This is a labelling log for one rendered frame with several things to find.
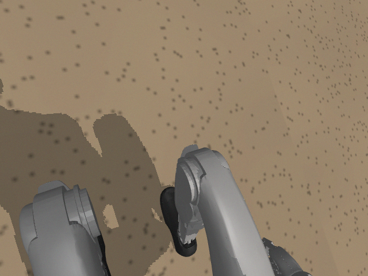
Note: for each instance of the right robot foot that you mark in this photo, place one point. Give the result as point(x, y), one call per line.
point(170, 214)

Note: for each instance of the right robot hand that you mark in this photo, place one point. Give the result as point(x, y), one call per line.
point(281, 261)

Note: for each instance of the left robot foot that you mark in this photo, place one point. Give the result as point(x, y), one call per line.
point(104, 263)

